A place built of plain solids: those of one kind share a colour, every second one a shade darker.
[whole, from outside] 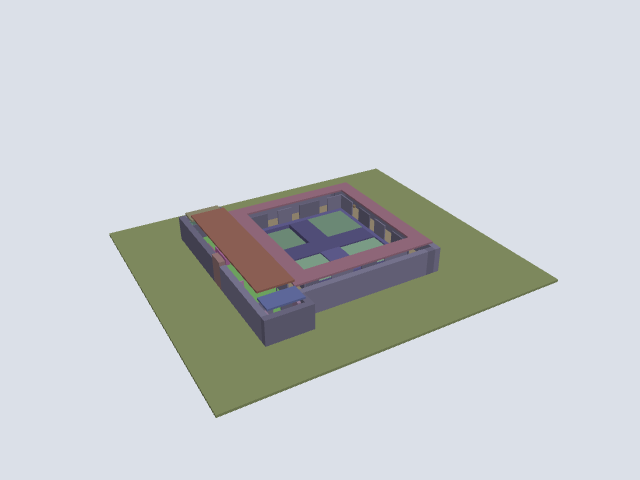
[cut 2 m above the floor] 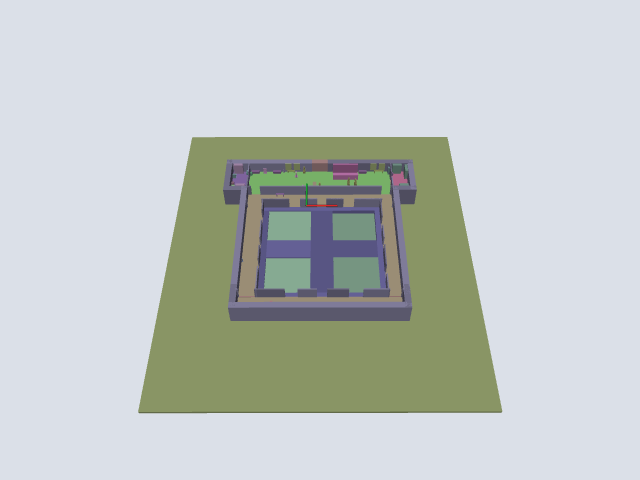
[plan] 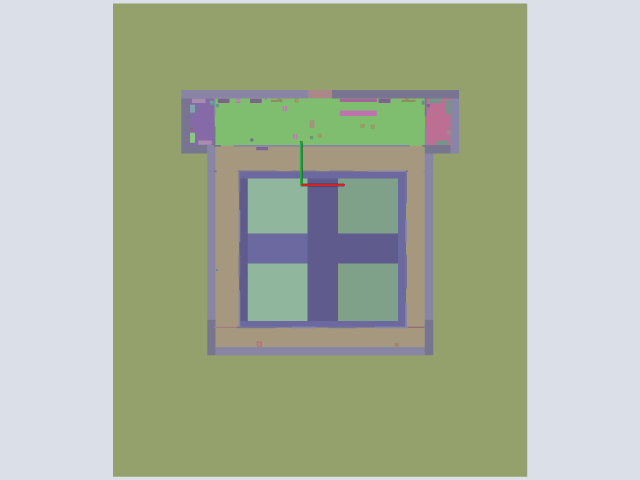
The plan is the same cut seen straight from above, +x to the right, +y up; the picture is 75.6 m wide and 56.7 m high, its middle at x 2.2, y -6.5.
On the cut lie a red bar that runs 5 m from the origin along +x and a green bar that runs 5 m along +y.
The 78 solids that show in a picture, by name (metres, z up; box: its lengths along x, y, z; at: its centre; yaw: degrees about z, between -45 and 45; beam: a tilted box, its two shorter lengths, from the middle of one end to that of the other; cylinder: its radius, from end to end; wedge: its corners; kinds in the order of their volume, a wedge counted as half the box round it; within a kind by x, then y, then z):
{
 "ground_under_all_1": {"box": [48.96, 55.9, 0.4], "at": [2.22, -6.53, -1.78]},
 "wall_1": {"box": [1.0, 7.5, 4.25], "at": [-13.68, 7.47, 0.5]},
 "wall_2": {"box": [4.05, 1.0, 4.25], "at": [-12.15, 4.22, 0.5]},
 "wall_3": {"box": [4.85, 1.0, 4.25], "at": [-11.76, 10.73, 0.5]},
 "wall_4": {"box": [1.0, 4.2, 4.25], "at": [-10.63, -18.02, 0.5]},
 "wall_5": {"box": [1.0, 20.25, 4.25], "at": [-10.63, -7.6, 0.5]},
 "wall_6": {"box": [1.0, 4.0, 4.25], "at": [-10.63, 2.73, 0.5]},
 "wall_7": {"box": [0.2, 2.35, 4.25], "at": [-10.23, 5.7, 0.5]},
 "wall_8": {"box": [0.2, 2.35, 4.25], "at": [-10.23, 9.25, 0.5]},
 "wall_9": {"box": [0.2, 4.45, 4.25], "at": [-7.33, -14.7, 0.5]},
 "wall_10": {"box": [0.2, 2.73, 4.25], "at": [-7.33, -9.61, 0.5]},
 "wall_11": {"box": [0.2, 3.8, 4.25], "at": [-7.33, -4.85, 0.5]},
 "wall_12": {"box": [0.2, 2.53, 4.25], "at": [-7.33, 0.46, 0.5]},
 "wall_13": {"box": [4.4, 0.2, 4.25], "at": [-5.23, -16.82, 0.5]},
 "wall_14": {"box": [4.5, 0.2, 4.25], "at": [-5.18, 1.62, 0.5]},
 "wall_15": {"box": [11.95, 1.0, 4.25], "at": [-5.16, 10.73, 0.5]},
 "wall_16": {"box": [2.9, 0.2, 4.25], "at": [0.32, -16.82, 0.5]},
 "wall_17": {"box": [2.9, 0.2, 4.25], "at": [0.32, 1.62, 0.5]},
 "wall_18": {"box": [2.9, 0.2, 4.25], "at": [0.32, 1.62, 0.5]},
 "wall_19": {"box": [26.7, 1.0, 4.25], "at": [2.22, -19.63, 0.5]},
 "wall_20": {"box": [20.8, 0.2, 4.25], "at": [2.37, 4.62, 0.5]},
 "wall_21": {"box": [2.9, 0.2, 4.25], "at": [4.72, 1.62, 0.5]},
 "wall_22": {"box": [3.27, 0.2, 4.25], "at": [4.91, -16.82, 0.5]},
 "wall_23": {"box": [11.95, 1.0, 4.25], "at": [9.6, 10.73, 0.5]},
 "wall_24": {"box": [4.5, 0.2, 4.25], "at": [10.22, 1.62, 0.5]},
 "wall_25": {"box": [3.78, 0.2, 4.25], "at": [10.58, -16.82, 0.5]},
 "wall_26": {"box": [0.2, 3.0, 4.25], "at": [12.37, -15.43, 0.5]},
 "wall_27": {"box": [0.2, 3.98, 4.25], "at": [12.37, -10.24, 0.5]},
 "wall_28": {"box": [0.2, 2.65, 4.25], "at": [12.37, -5.42, 0.5]},
 "wall_29": {"box": [0.2, 3.88, 4.25], "at": [12.37, -0.21, 0.5]},
 "wall_30": {"box": [0.2, 2.35, 4.25], "at": [14.67, 9.25, 0.5]},
 "wall_31": {"box": [1.0, 4.2, 4.25], "at": [15.07, -18.02, 0.5]},
 "wall_32": {"box": [1.0, 20.25, 4.25], "at": [15.07, -7.6, 0.5]},
 "wall_33": {"box": [1.0, 4.0, 4.25], "at": [15.07, 2.73, 0.5]},
 "wall_34": {"box": [4.85, 1.0, 4.25], "at": [16.2, 10.73, 0.5]},
 "wall_35": {"box": [4.05, 1.0, 4.25], "at": [16.59, 4.22, 0.5]},
 "wall_36": {"box": [1.0, 7.5, 4.25], "at": [18.12, 7.47, 0.5]},
 "floor_corr_1": {"box": [2.9, 18.45, 1.63], "at": [-8.78, -7.6, -0.81]},
 "floor_corr_2": {"box": [24.9, 2.4, 1.63], "at": [2.22, -18.02, -0.81]},
 "floor_corr_3": {"box": [24.9, 3.0, 1.63], "at": [2.22, 3.12, -0.81]},
 "floor_corr_4": {"box": [2.3, 18.45, 1.63], "at": [13.52, -7.6, -0.81]},
 "floor_gang_1": {"box": [1.0, 16.85, 1.63], "at": [-6.83, -7.65, -0.81]},
 "floor_gang_2": {"box": [7.05, 3.55, 1.63], "at": [-2.81, -7.5, -0.81]},
 "floor_gang_3": {"box": [19.7, 0.75, 1.63], "at": [2.52, -16.45, -0.81]},
 "floor_gang_4": {"box": [3.6, 16.85, 1.63], "at": [2.52, -7.65, -0.81]},
 "floor_gang_5": {"box": [19.7, 0.85, 1.63], "at": [2.52, 1.2, -0.81]},
 "floor_gang_6": {"box": [7.1, 3.55, 1.63], "at": [7.87, -7.5, -0.81]},
 "floor_gang_7": {"box": [0.95, 16.85, 1.63], "at": [11.89, -7.65, -0.81]},
 "step_tier_1": {"box": [7.05, 6.8, 1.4], "at": [-2.81, -12.68, -0.93]},
 "step_tier_2": {"box": [7.05, 6.5, 1.42], "at": [-2.81, -2.48, -0.92]},
 "step_tier_3": {"box": [7.1, 6.8, 1.63], "at": [7.87, -12.68, -0.81]},
 "step_tier_4": {"box": [7.1, 6.5, 0.93], "at": [7.87, -2.48, -1.17]},
 "floor_foyer_1": {"box": [24.9, 5.7, 1.63], "at": [2.22, 7.47, -0.81]},
 "ceil_corr_1": {"box": [2.9, 18.45, 0.3], "at": [-8.78, -7.6, 3.4]},
 "ceil_corr_2": {"box": [24.9, 2.4, 0.3], "at": [2.22, -18.02, 3.4]},
 "ceil_corr_3": {"box": [24.9, 3.0, 0.3], "at": [2.22, 3.12, 3.4]},
 "ceil_corr_4": {"box": [2.3, 18.45, 0.3], "at": [13.52, -7.6, 3.4]},
 "ceil_foyer_1": {"box": [24.9, 5.7, 0.3], "at": [2.22, 7.47, 4.35]},
 "floor_cloaks_1": {"box": [3.05, 5.7, 1.63], "at": [-11.76, 7.47, -0.81]},
 "floor_store_1": {"box": [3.05, 5.7, 1.63], "at": [16.2, 7.47, -0.81]},
 "door_leaf_1": {"box": [2.8, 0.97, 4.9], "at": [2.22, 10.74, 0.82]},
 "bar_foyer_1": {"box": [4.4, 0.65, 1.1], "at": [6.72, 8.47, 0.55]},
 "bar_foyer_2": {"box": [4.4, 0.4, 2.1], "at": [6.72, 9.99, 1.05]},
 "ceil_cloaks_1": {"box": [3.05, 5.7, 0.3], "at": [-11.76, 7.47, 3.4]},
 "ceil_store_1": {"box": [3.05, 5.7, 0.3], "at": [16.2, 7.47, 3.4]},
 "shelves_store_1": {"box": [1.6, 0.5, 2.0], "at": [15.82, 9.95, 1.0]},
 "shelves_store_2": {"box": [1.6, 0.5, 2.0], "at": [16.57, 5.0, 1.0]},
 "shelves_store_3": {"box": [0.5, 1.6, 2.0], "at": [17.34, 9.18, 1.0]},
 "shelves_cloaks_1": {"box": [1.6, 0.5, 2.0], "at": [-12.13, 9.95, 1.0]},
 "shelves_cloaks_2": {"box": [1.6, 0.5, 2.0], "at": [-11.38, 5.0, 1.0]},
 "bench_foyer_1": {"box": [1.4, 0.5, 0.46], "at": [-9.18, 9.95, 0.22]},
 "bench_foyer_2": {"box": [1.4, 0.5, 0.46], "at": [-5.38, 9.95, 0.22]},
 "bench_foyer_3": {"box": [1.4, 0.5, 0.46], "at": [9.82, 9.95, 0.22]},
 "step_strewn_mat_1": {"box": [0.6, 0.91, 1.66], "at": [1.26, 7.18, -0.8]},
 "poster_case_foyer_1": {"box": [1.1, 0.14, 1.6], "at": [-3.33, 10.12, 1.3]},
 "poster_case_foyer_2": {"box": [1.1, 0.14, 1.6], "at": [11.67, 10.12, 1.3]},
 "poster_case_foyer_3": {"box": [1.1, 0.14, 1.6], "at": [13.17, 10.12, 1.3]},
 "case_cloaks_1": {"box": [0.6, 1.2, 0.66], "at": [-12.85, 5.58, 0.42]}
}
